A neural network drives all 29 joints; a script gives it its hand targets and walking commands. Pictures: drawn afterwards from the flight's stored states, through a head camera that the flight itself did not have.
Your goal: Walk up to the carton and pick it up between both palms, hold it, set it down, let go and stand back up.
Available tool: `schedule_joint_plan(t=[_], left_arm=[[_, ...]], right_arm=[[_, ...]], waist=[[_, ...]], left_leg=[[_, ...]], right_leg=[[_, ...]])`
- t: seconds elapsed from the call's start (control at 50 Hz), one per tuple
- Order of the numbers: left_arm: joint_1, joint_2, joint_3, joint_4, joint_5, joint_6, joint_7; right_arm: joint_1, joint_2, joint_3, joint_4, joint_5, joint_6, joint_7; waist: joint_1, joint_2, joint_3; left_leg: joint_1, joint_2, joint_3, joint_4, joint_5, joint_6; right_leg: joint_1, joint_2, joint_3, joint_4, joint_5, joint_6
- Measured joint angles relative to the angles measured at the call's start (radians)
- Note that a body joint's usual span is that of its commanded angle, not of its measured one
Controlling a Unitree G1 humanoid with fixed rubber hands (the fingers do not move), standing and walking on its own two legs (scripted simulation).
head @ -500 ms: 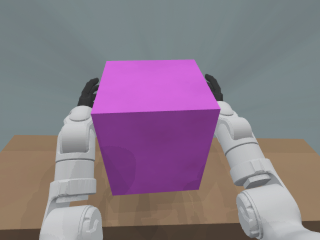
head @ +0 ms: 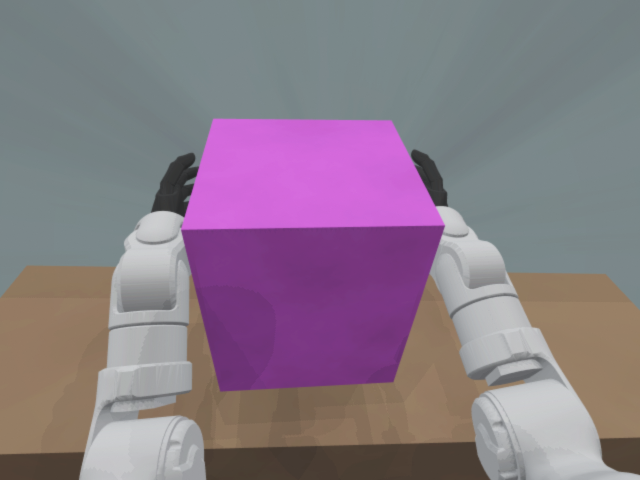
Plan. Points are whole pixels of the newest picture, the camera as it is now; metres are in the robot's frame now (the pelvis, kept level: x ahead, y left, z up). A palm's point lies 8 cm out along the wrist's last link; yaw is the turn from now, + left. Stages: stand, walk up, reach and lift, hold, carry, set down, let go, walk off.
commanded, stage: hold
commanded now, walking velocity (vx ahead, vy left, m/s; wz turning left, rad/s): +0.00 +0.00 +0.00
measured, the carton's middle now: (306, 255) +0.34 +0.00 +0.18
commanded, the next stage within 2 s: none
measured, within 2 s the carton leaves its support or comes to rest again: neither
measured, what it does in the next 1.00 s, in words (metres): stands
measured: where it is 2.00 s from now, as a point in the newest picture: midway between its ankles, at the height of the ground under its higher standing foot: outside the picture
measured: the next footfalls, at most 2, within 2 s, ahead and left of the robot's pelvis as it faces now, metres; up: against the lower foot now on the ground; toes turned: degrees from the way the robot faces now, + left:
none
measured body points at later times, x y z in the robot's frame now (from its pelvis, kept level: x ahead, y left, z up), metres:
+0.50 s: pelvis +0.00 +0.00 +0.00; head -0.07 +0.04 +0.44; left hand +0.38 +0.17 +0.21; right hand +0.38 -0.14 +0.23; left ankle +0.02 +0.13 -0.75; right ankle -0.01 -0.13 -0.75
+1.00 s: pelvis +0.00 +0.00 +0.00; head -0.06 +0.03 +0.45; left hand +0.38 +0.16 +0.22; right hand +0.39 -0.15 +0.23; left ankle +0.02 +0.13 -0.75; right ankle -0.01 -0.13 -0.75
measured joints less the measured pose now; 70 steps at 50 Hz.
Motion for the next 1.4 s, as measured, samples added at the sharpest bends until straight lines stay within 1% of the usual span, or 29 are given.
schedule_joint_plan(t=[0.12, 0.22, 0.3, 0.38, 0.54, 0.62, 0.72, 0.84, 0.98, 1.24, 1.4], left_arm=[[-0.028, -0.008, 0.031, 0.058, 0.012, -0.011, -0.014], [-0.050, 0.005, 0.036, 0.090, 0.007, -0.026, -0.018], [-0.046, 0.013, 0.030, 0.083, 0.002, -0.035, -0.017], [-0.051, 0.016, 0.037, 0.108, -0.002, -0.043, -0.019], [-0.019, 0.019, 0.016, 0.085, 0.000, -0.030, -0.019], [-0.013, 0.022, -0.002, 0.055, -0.007, -0.022, -0.006], [-0.016, 0.012, -0.006, 0.042, -0.003, -0.025, 0.003], [-0.037, -0.004, 0.021, 0.069, 0.008, -0.021, 0.005], [-0.046, 0.002, 0.024, 0.081, 0.000, -0.029, 0.007], [0.017, 0.005, 0.009, 0.012, -0.008, -0.007, -0.004], [0.008, -0.003, 0.010, 0.008, 0.002, -0.005, -0.009]], right_arm=[[-0.020, 0.002, -0.008, 0.047, -0.017, 0.002, 0.006], [-0.046, 0.005, -0.012, 0.077, -0.031, -0.009, 0.009], [-0.056, 0.005, -0.009, 0.079, -0.024, -0.016, 0.006], [-0.065, 0.011, -0.019, 0.098, -0.033, -0.013, 0.006], [-0.045, 0.016, -0.014, 0.094, -0.017, -0.011, 0.004], [-0.028, 0.012, -0.010, 0.070, -0.007, -0.022, 0.005], [-0.024, -0.001, -0.005, 0.046, 0.004, -0.021, 0.005], [-0.043, -0.005, -0.008, 0.083, -0.006, -0.017, 0.016], [-0.054, -0.005, -0.008, 0.088, -0.013, -0.019, 0.016], [-0.003, 0.002, 0.024, 0.030, 0.005, -0.002, -0.004], [0.011, -0.003, 0.019, 0.006, 0.009, 0.001, -0.007]], waist=[[0.009, 0.007, -0.005], [0.015, 0.007, -0.013], [0.018, 0.004, -0.020], [0.018, -0.005, -0.027], [0.002, -0.022, -0.017], [-0.003, -0.023, -0.014], [-0.002, -0.013, -0.009], [0.007, -0.005, -0.018], [0.016, -0.002, -0.023], [-0.004, -0.009, -0.013], [0.000, -0.001, -0.004]], left_leg=[[0.010, -0.003, 0.007, -0.012, 0.008, 0.003], [-0.005, -0.004, 0.007, -0.015, 0.015, 0.003], [-0.016, -0.002, 0.005, -0.014, 0.017, 0.002], [-0.017, -0.004, 0.002, -0.015, 0.016, 0.002], [-0.009, -0.003, -0.001, -0.004, 0.008, 0.002], [-0.020, -0.003, 0.001, 0.007, 0.004, 0.001], [-0.022, -0.003, 0.008, 0.009, 0.003, 0.005], [-0.016, -0.005, 0.018, -0.004, 0.006, 0.008], [-0.016, -0.003, 0.013, -0.010, 0.007, 0.006], [0.008, -0.003, 0.000, -0.002, -0.008, 0.001], [0.015, -0.007, 0.009, -0.002, -0.007, 0.007]], right_leg=[[-0.002, -0.004, 0.006, 0.009, -0.002, 0.001], [-0.021, -0.005, 0.007, 0.015, 0.000, 0.001], [-0.028, -0.003, 0.005, 0.009, 0.006, 0.000], [-0.026, -0.004, 0.002, 0.005, 0.006, 0.000], [-0.007, -0.003, -0.001, -0.006, 0.008, 0.002], [-0.018, -0.003, 0.001, 0.001, 0.007, 0.002], [-0.021, -0.003, 0.008, 0.001, 0.009, 0.005], [-0.026, -0.006, 0.017, 0.006, 0.006, 0.006], [-0.025, -0.004, 0.013, 0.002, 0.004, 0.003], [0.008, -0.003, -0.001, -0.002, -0.009, 0.003], [0.012, -0.008, 0.008, 0.001, -0.007, 0.008]])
